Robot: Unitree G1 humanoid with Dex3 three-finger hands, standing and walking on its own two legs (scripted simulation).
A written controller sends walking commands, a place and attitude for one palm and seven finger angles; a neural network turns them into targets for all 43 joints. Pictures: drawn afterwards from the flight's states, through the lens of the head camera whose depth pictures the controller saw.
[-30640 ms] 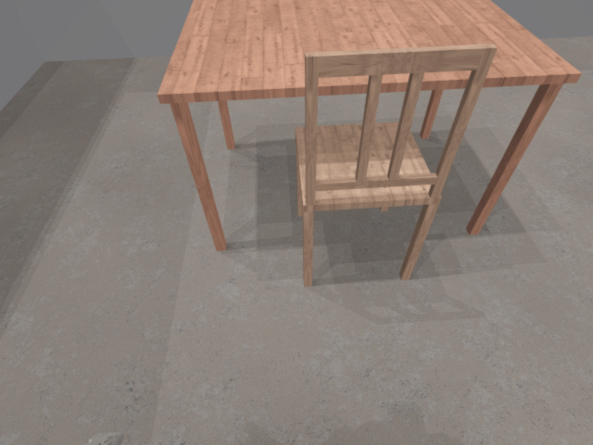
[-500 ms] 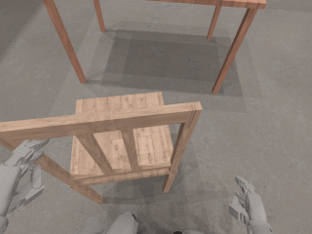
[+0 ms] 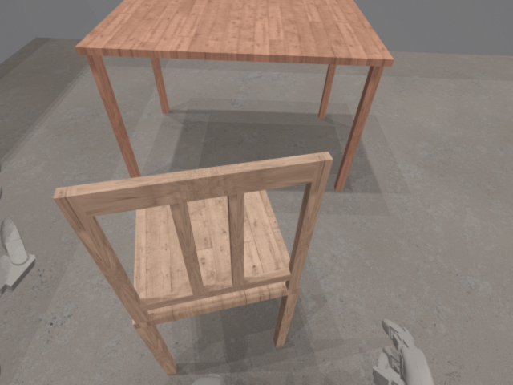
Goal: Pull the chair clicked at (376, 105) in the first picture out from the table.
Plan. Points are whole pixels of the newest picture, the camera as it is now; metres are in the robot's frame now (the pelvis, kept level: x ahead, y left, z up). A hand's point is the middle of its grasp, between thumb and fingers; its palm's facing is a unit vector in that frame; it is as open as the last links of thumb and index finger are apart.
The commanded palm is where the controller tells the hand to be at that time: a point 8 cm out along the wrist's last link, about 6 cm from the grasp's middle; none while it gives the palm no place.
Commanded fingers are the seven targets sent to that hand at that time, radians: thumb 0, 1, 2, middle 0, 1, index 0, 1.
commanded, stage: step back with the hand held close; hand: left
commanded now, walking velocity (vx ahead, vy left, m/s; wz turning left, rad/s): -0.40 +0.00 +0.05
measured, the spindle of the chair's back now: (189, 253) +0.36 +0.15 -0.04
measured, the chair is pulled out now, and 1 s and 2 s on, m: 0.67 0.67 0.67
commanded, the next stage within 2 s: stop stepping back and stand still in 0.10 s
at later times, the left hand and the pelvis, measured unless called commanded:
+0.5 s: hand out of the picture +0.08 +0.24 +0.17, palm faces +0.39 -0.79 -0.46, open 7.4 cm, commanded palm +0.02 +0.30 +0.20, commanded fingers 0.00 0.90 0.90 -0.20 -0.30 -0.20 -0.30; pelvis -0.11 -0.01 +0.01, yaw +2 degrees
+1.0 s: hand out of the picture +0.04 +0.26 +0.19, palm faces +0.48 -0.73 -0.48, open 7.4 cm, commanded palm none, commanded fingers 0.00 0.90 0.90 -0.20 -0.30 -0.20 -0.30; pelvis -0.14 -0.02 +0.01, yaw +3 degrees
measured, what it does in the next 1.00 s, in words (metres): walks backwards: right foot, then left foot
